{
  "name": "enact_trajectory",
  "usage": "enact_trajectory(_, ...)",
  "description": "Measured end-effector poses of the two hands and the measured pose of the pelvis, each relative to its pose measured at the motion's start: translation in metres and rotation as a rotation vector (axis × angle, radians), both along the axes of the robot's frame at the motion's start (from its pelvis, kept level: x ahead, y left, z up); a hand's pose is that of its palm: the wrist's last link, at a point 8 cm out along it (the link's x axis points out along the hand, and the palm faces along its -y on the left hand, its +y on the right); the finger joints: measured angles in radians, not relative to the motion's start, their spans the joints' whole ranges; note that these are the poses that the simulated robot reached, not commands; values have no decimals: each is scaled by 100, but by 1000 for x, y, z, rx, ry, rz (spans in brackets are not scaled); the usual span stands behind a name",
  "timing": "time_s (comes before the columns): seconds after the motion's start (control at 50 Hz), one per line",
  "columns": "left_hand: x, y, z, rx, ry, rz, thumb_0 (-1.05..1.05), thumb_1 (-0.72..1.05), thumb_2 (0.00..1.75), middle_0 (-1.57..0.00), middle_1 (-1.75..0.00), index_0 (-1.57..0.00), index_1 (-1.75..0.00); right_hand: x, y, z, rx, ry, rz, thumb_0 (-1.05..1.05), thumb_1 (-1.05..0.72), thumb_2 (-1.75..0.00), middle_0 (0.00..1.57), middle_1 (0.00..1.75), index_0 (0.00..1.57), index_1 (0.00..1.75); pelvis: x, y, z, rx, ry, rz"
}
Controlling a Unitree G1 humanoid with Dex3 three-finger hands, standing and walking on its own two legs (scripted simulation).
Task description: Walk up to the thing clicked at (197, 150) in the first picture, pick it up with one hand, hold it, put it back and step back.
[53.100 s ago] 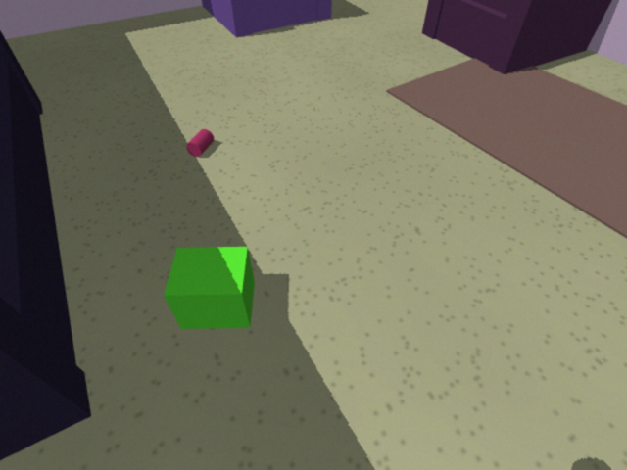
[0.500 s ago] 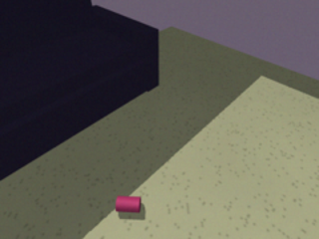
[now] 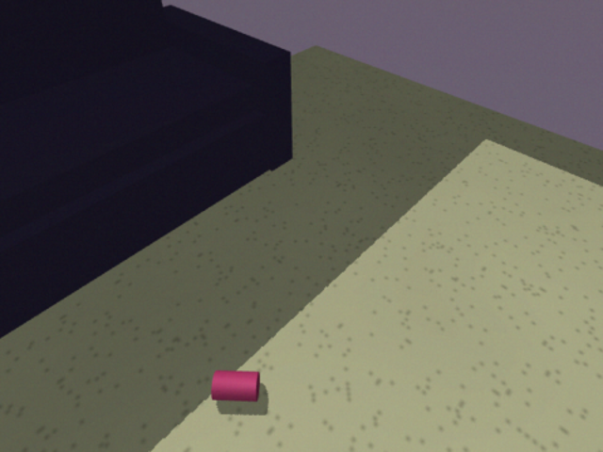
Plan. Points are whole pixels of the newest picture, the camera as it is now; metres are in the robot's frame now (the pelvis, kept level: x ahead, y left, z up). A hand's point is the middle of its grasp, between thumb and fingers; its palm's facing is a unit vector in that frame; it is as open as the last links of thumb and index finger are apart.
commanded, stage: stand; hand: left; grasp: from above
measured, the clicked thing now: (236, 385) +0.48 +0.22 -0.74
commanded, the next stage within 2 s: step back in 1.20 s
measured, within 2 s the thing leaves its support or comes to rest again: neither
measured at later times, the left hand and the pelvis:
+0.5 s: hand out of the picture +0.07 +0.24 -0.16, palm faces +0.01 -0.94 -0.34, open 7.4 cm; pelvis +0.01 +0.00 +0.00, yaw +0 degrees
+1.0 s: hand out of the picture +0.08 +0.24 -0.16, palm faces +0.01 -0.94 -0.34, open 7.4 cm; pelvis +0.01 -0.01 +0.00, yaw +0 degrees
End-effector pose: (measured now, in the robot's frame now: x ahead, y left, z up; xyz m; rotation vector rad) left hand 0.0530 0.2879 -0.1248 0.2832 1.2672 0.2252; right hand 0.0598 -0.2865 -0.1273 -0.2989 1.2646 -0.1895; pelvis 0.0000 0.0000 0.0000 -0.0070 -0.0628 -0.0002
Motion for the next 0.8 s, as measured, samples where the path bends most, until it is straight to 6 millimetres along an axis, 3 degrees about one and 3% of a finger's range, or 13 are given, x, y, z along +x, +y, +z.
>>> enact_trajectory(0.26,13,0,5,7,-22,-6,1,90,89,-20,-30,-21,-30,9,-3,0,3,-11,7,0,-90,-90,20,30,20,30,4,-2,1,2,6,1)
enact_trajectory(0.8,19,-3,5,6,-12,-7,1,90,89,-20,-30,-21,-30,21,-10,2,-1,-6,17,0,-90,-90,20,30,20,30,13,-7,1,3,21,5)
